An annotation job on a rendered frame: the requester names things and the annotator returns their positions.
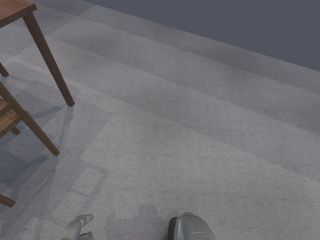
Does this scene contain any robot right foot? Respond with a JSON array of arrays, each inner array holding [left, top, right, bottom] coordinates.
[[168, 217, 179, 240]]

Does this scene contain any robot left hand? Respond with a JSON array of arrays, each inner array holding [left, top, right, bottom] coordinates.
[[59, 213, 95, 240]]

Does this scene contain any chair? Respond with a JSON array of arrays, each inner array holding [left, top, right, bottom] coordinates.
[[0, 82, 60, 208]]

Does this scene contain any table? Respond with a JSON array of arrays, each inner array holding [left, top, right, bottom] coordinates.
[[0, 0, 75, 107]]

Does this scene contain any robot right shin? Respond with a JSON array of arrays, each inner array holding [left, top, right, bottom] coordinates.
[[173, 211, 194, 240]]

